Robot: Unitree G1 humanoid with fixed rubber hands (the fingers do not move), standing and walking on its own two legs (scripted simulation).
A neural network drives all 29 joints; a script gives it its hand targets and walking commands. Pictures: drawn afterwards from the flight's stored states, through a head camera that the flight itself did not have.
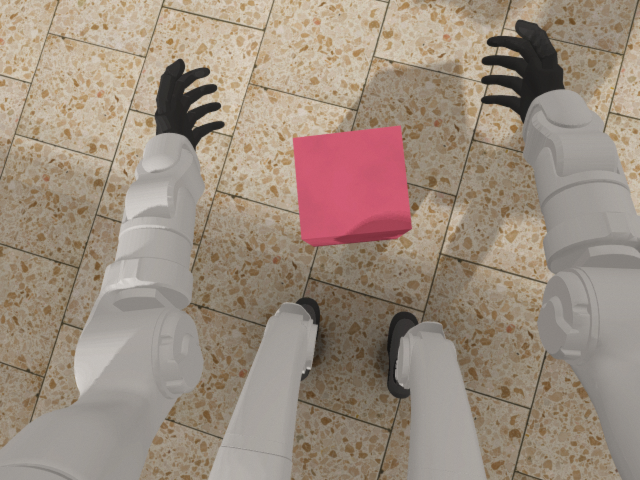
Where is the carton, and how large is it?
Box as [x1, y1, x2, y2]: [293, 125, 411, 246]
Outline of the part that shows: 400,125 293,138 301,239 313,246 396,238 411,228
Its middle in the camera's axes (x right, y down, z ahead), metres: +0.07 -0.11 +0.87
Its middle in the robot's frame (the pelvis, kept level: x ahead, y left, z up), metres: +0.49 +0.05 -0.52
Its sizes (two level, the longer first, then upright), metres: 0.210 0.200 0.250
